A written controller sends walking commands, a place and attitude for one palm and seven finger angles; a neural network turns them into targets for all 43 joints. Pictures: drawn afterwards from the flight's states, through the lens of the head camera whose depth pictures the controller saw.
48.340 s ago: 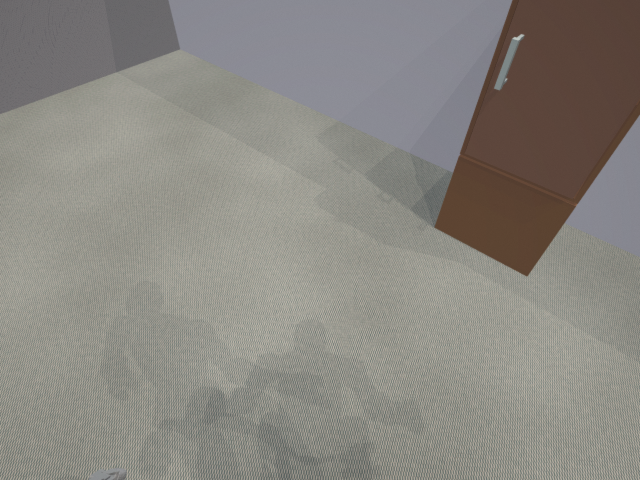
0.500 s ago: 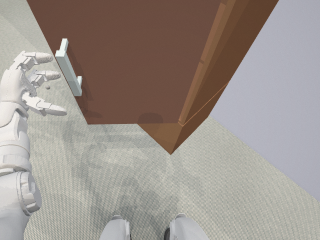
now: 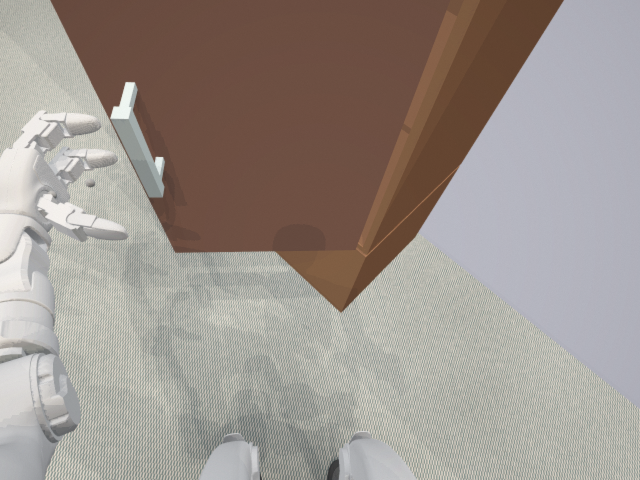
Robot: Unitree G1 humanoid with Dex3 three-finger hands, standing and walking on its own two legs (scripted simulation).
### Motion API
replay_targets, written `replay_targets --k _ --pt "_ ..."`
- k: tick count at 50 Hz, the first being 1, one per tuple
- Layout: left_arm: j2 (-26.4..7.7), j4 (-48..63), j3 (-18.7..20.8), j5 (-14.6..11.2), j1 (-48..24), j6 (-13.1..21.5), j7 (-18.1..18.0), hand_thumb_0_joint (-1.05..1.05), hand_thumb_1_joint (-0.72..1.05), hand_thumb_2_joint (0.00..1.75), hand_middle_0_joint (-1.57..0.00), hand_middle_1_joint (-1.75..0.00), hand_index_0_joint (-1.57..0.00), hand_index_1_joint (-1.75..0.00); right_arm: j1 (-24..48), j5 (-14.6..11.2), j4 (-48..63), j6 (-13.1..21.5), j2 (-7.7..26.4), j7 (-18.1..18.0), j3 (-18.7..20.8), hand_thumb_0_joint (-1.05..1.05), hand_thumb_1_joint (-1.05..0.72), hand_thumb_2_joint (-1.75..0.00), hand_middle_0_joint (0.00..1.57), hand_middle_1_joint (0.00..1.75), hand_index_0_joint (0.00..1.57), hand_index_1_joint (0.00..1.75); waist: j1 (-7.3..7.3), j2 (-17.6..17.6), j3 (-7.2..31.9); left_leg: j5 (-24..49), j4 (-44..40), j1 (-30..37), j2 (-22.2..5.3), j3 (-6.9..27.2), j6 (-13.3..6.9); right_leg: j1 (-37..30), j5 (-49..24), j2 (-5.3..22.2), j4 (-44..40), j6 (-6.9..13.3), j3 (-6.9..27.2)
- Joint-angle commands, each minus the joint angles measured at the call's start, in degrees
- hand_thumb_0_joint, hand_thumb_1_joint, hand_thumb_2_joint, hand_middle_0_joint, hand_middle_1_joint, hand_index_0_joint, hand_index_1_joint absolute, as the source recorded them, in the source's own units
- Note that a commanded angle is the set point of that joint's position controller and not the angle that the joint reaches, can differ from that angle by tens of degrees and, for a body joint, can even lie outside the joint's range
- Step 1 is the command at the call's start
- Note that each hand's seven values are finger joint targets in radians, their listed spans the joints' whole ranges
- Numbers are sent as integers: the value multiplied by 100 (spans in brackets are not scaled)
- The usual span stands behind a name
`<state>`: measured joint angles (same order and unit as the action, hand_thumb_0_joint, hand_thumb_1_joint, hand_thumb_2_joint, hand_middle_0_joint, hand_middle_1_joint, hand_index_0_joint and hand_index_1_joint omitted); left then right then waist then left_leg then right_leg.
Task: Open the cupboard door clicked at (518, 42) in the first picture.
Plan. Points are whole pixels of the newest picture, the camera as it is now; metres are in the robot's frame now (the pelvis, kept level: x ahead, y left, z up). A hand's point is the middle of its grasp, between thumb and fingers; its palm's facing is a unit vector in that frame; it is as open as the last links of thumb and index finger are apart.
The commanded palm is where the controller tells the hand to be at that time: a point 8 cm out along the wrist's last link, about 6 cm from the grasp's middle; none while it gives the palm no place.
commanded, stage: move the hooked fingers beside the handle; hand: left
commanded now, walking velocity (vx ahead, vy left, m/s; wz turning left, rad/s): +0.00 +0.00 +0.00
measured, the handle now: (143, 145) +0.51 +0.21 +0.07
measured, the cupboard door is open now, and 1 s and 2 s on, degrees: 47 47 47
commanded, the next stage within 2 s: slide the fingers in behind the handle in 0.30 s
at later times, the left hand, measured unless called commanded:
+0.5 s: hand (98, 181) +0.46 +0.25 +0.07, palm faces +0.01 -1.00 +0.00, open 14.0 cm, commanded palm +0.43 +0.29 +0.07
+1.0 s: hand (132, 182) +0.45 +0.21 +0.07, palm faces +0.01 -1.00 -0.01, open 14.0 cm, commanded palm +0.43 +0.26 +0.07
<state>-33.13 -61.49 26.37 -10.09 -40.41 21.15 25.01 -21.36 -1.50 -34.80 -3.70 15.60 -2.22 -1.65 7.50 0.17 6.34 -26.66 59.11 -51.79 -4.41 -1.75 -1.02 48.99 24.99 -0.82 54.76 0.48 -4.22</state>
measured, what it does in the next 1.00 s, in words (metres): stands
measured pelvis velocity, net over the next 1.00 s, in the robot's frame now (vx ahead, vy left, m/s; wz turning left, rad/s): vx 0.00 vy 0.00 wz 0.01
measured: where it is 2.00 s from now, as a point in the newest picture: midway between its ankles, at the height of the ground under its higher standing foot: outside the picture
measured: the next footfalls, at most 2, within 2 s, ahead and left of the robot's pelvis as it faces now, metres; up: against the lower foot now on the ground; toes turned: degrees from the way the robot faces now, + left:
none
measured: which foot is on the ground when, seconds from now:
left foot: down 0.00-1.00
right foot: down 0.00-1.00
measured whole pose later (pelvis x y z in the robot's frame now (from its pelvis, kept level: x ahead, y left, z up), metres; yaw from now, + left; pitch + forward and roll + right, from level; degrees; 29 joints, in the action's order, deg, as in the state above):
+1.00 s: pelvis +0.00 +0.00 +0.00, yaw +0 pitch +18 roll -3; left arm -26.7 -59.4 21.0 -9.0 -40.7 22.2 17.8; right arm -20.7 -1.2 -34.9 -3.5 14.8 -1.3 -1.4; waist 7.3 0.5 6.5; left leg -26.5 59.1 -51.0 -4.0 -1.7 -0.9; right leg 48.5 25.2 -0.5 55.4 0.6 -4.1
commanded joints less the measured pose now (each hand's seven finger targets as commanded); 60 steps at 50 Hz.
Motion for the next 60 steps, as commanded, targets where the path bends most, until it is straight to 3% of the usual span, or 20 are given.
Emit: replay_targets --k 1,4,8,10,14,16,20,23,28,32,35,38,39,41,43,47,49,51,53,60 --pt "-1655 1341 244 -105 -2156 440 -84 0 -50 30 -30 -120 -30 -120 -703 28 406 128 1054 -76 381 0 -90 -90 20 30 20 30 -84 897 2414 2323 -658 2142 257 335 -71 -756 -1759 -200 -567 58 206" --pt "-1607 1431 224 -121 -2141 514 -78 0 -50 30 -30 -120 -30 -120 -679 20 396 125 1050 -74 385 0 -90 -90 20 30 20 30 -74 914 2540 2556 -634 2351 230 367 -49 -717 -1871 -224 -525 71 190" --pt "-1467 1010 88 -125 -2207 383 -71 0 -50 30 -30 -120 -30 -120 -631 2 424 123 1055 -88 350 0 -90 -90 20 30 20 30 -2 684 2017 2099 -662 1923 261 345 -80 -649 -1604 -208 -567 77 172" --pt "-1445 1014 -50 -44 -2461 365 -89 0 -50 30 -30 -120 -30 -120 -603 0 415 125 1068 -115 341 0 -90 -90 20 30 20 30 87 713 2054 1951 -660 1899 259 359 -83 -545 -1508 -186 -574 48 210" --pt "-1744 1139 199 -42 -2609 498 -134 0 -50 30 -30 -120 -30 -120 -645 32 370 165 1089 -120 339 0 -90 -90 20 30 20 30 -3 887 2473 2141 -577 2081 247 410 -51 -588 -1563 -187 -477 73 221" --pt "-1444 1232 -28 -49 -2679 525 -120 0 -50 30 -30 -120 -30 -120 -639 38 347 183 1050 -94 341 0 -90 -90 20 30 20 30 33 982 2541 2252 -574 2282 234 463 -32 -459 -1553 -185 -469 75 178" --pt "-1557 976 87 -49 -2361 400 -120 0 -50 30 -30 -120 -30 -120 -660 25 363 146 1086 -93 341 0 -90 -90 20 30 20 30 -33 845 2414 2136 -623 2093 239 432 -39 -539 -1502 -194 -502 73 167" --pt "-1407 995 -49 -67 -2545 345 -164 0 -50 30 -30 -120 -30 -120 -672 21 378 148 1069 -101 325 0 -90 -90 20 30 20 30 63 718 2201 1889 -644 1899 255 418 -79 -522 -1379 -198 -537 75 163" --pt "-1415 1438 83 -90 -2379 496 -284 0 -50 30 -30 -120 -30 -120 -725 49 392 167 1036 -66 374 0 -90 -90 20 30 20 30 -55 921 2733 2366 -578 2230 260 387 -61 -716 -1739 -208 -476 84 189" --pt "-1271 1178 -30 -59 -2229 377 -333 0 -50 30 -30 -120 -30 -120 -703 23 370 117 1027 -41 365 0 -90 -90 20 30 20 30 -5 667 2273 2063 -679 1876 256 338 -74 -768 -1643 -203 -574 40 198" --pt "-1376 1354 23 -18 -2398 409 -409 0 -50 30 -30 -120 -30 -120 -700 29 397 103 1021 -49 362 0 -90 -90 20 30 20 30 -28 825 2358 2065 -688 1935 268 334 -64 -801 -1654 -200 -549 56 214" --pt "-1038 1502 -135 -75 -2311 504 -486 0 -50 30 -30 -120 -30 -120 -706 42 407 136 974 -24 382 0 -90 -90 20 30 20 30 -14 803 2449 2231 -666 2158 260 356 -59 -760 -1714 -218 -547 75 184" --pt "-1174 1481 -24 -44 -2268 524 -514 0 -50 30 -30 -120 -30 -120 -709 39 367 124 997 -24 388 0 -90 -90 20 30 20 30 -62 826 2498 2276 -669 2177 247 366 -37 -750 -1737 -213 -528 71 189" --pt "-902 1443 -214 -33 -2225 502 -548 0 -50 30 -30 -120 -30 -120 -681 42 373 126 968 0 389 0 -90 -90 20 30 20 30 -42 815 2409 2234 -684 2147 261 360 -35 -719 -1705 -201 -542 64 177" --pt "-915 1324 -233 -21 -2255 473 -594 0 -50 30 -30 -120 -30 -120 -697 33 372 116 981 -3 380 0 -90 -90 20 30 20 30 8 640 2221 2087 -704 2027 258 371 -51 -714 -1609 -213 -554 75 163" --pt "-590 1439 -459 22 -2417 496 -728 0 -50 30 -30 -120 -30 -120 -606 42 375 131 932 19 389 0 -90 -90 20 30 20 30 25 826 2228 2018 -720 2152 263 363 -27 -585 -1538 -186 -580 64 168" --pt "-664 1552 -355 24 -2441 578 -800 0 -50 30 -30 -120 -30 -120 -644 54 363 141 946 25 405 0 -90 -90 20 30 20 30 -23 689 2492 2232 -688 2277 256 413 -25 -684 -1686 -200 -513 73 169" --pt "-507 1467 -449 22 -2375 569 -862 0 -50 30 -30 -120 -30 -120 -590 50 360 148 916 42 395 0 -90 -90 20 30 20 30 1 638 2370 2114 -688 2136 275 368 -25 -729 -1676 -184 -538 54 178" --pt "-682 1399 -318 64 -2263 571 -919 0 -50 30 -30 -120 -30 -120 -617 54 375 138 933 43 382 0 -90 -90 20 30 20 30 -40 570 2345 2084 -663 1962 297 338 -48 -875 -1746 -181 -512 64 211" --pt "-312 1450 -551 79 -2335 635 -1059 0 -50 30 -30 -120 -30 -120 -529 42 381 145 867 78 396 0 -90 -90 20 30 20 30 -16 543 2358 1943 -669 2001 309 323 -37 -853 -1694 -171 -553 47 232"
